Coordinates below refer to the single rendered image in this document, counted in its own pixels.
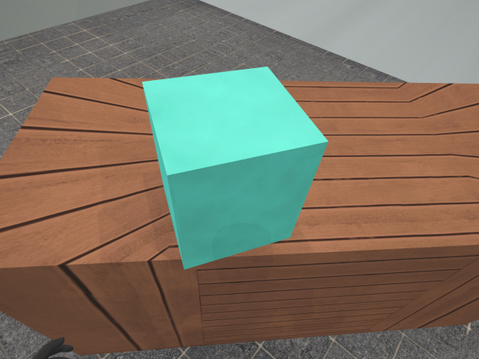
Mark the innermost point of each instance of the left robot hand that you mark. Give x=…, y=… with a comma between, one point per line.
x=52, y=348

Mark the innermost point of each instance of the carton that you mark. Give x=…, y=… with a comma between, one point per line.
x=237, y=156

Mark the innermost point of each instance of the pedestal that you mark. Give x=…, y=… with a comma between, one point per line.
x=387, y=238

